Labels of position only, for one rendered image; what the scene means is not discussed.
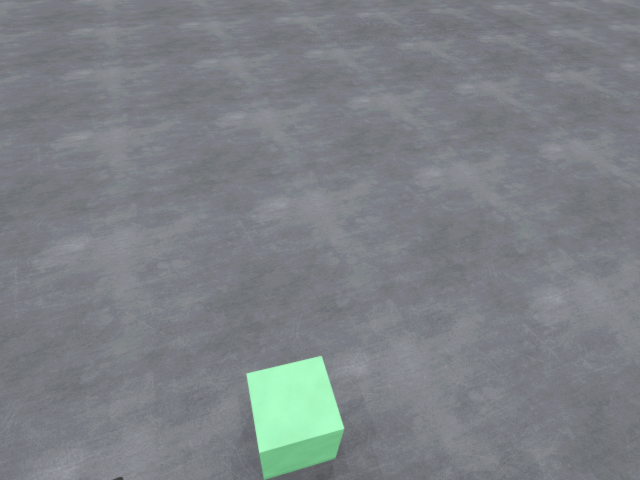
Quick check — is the carton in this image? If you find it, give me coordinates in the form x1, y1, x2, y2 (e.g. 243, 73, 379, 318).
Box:
247, 356, 344, 480

